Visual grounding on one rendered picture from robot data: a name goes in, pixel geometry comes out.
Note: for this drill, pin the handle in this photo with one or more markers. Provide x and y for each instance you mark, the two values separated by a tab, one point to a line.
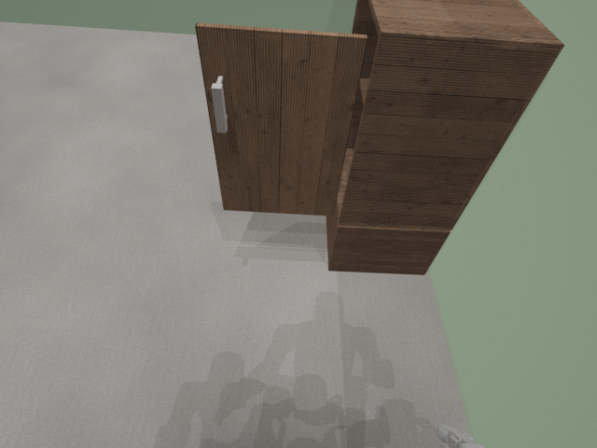
219	106

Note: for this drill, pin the robot right hand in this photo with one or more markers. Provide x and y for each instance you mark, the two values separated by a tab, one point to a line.
456	438

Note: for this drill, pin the cupboard door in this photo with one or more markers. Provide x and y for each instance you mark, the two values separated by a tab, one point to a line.
290	98

